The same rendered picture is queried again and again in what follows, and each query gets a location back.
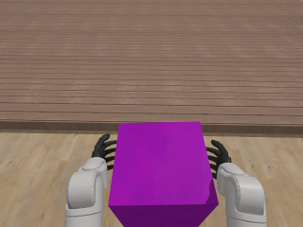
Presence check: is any robot left hand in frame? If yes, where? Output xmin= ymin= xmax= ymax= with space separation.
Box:
xmin=91 ymin=133 xmax=117 ymax=170

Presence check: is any robot right hand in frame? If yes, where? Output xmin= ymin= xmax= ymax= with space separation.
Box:
xmin=205 ymin=139 xmax=232 ymax=180

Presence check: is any robot left forearm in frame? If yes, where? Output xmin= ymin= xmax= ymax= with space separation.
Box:
xmin=64 ymin=157 xmax=109 ymax=227

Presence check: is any robot right forearm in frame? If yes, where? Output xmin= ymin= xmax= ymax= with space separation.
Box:
xmin=216 ymin=163 xmax=267 ymax=227

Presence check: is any carton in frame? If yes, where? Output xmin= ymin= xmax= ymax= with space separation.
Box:
xmin=108 ymin=121 xmax=219 ymax=227

